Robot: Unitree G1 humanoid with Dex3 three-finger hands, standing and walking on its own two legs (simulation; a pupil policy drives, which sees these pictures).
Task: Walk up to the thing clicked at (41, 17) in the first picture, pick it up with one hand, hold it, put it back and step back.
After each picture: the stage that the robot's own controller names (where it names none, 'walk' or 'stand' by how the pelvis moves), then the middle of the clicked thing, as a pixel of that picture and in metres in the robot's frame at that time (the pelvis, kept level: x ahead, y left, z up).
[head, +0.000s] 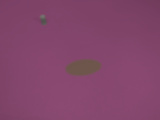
stand; (43, 20) +1.71 +0.54 -0.72
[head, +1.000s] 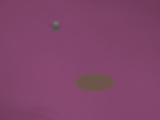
walk; (56, 26) +1.62 +0.28 -0.70
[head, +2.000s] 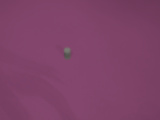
walk; (67, 53) +1.07 +0.15 -0.72
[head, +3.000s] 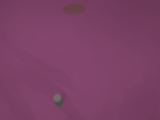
walk; (58, 100) +0.60 +0.24 -0.70
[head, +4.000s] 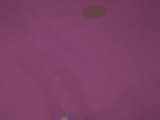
walk; out of the picture +0.36 +0.23 -0.70
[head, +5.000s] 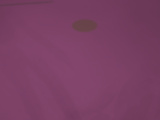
stand; out of the picture +0.28 +0.21 -0.72
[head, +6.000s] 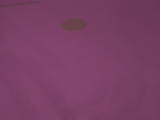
stand; out of the picture +0.25 +0.23 -0.72
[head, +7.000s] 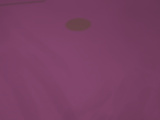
stand; out of the picture +0.26 +0.23 -0.73
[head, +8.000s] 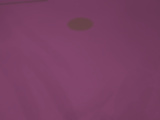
stand; out of the picture +0.26 +0.23 -0.73
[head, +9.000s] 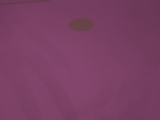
stand; out of the picture +0.25 +0.23 -0.73
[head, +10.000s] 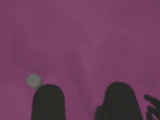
go down; (35, 81) +0.35 +0.22 -0.40
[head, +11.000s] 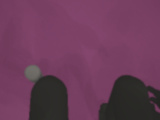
go down; (34, 74) +0.36 +0.22 -0.32
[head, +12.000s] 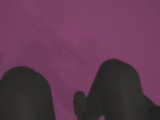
close in; out of the picture +0.35 +0.26 -0.22
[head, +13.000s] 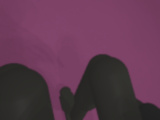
close; out of the picture +0.35 +0.26 -0.22
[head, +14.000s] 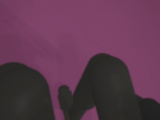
lift; out of the picture +0.35 +0.26 -0.22
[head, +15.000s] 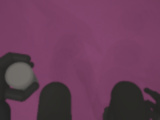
lift; (24, 79) +0.31 +0.21 -0.03
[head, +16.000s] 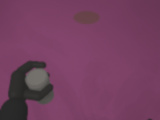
lift; (41, 87) +0.31 +0.16 +0.03
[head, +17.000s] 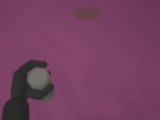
hold; (42, 85) +0.32 +0.16 +0.01
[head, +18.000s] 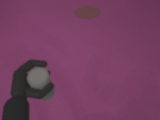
hold; (42, 84) +0.32 +0.16 +0.01
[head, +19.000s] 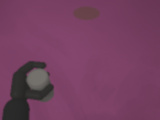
crouch; (41, 86) +0.32 +0.17 +0.01
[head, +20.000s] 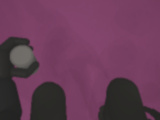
crouch; (26, 61) +0.39 +0.20 -0.09
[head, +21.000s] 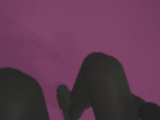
lower; out of the picture +0.39 +0.27 -0.22
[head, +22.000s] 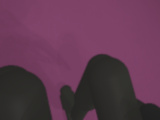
lower; out of the picture +0.36 +0.26 -0.22
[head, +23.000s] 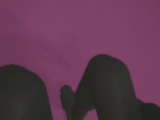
lower; out of the picture +0.35 +0.26 -0.22
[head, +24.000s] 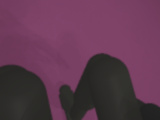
lower; out of the picture +0.36 +0.26 -0.22
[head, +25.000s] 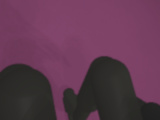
draw back; out of the picture +0.34 +0.23 -0.22
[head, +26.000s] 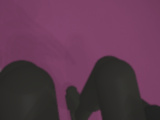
rise; out of the picture +0.33 +0.22 -0.22
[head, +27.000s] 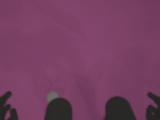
walk; (54, 98) +0.32 +0.18 -0.49
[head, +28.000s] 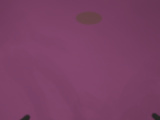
stand; out of the picture +0.27 +0.17 -0.66
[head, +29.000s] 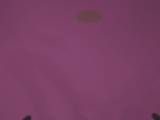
stand; out of the picture +0.27 +0.18 -0.67
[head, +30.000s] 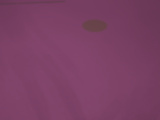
stand; out of the picture +0.28 +0.17 -0.72
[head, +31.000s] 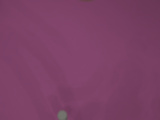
walk; (62, 116) +0.33 +0.13 -0.71
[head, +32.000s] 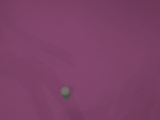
walk; (65, 93) +0.56 +0.19 -0.70
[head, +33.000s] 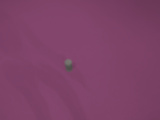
stand; (68, 65) +0.91 +0.18 -0.70
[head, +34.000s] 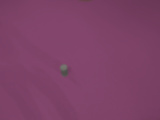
stand; (64, 70) +0.89 +0.20 -0.72
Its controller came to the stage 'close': yes
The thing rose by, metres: 0.72
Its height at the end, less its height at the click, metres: +0.00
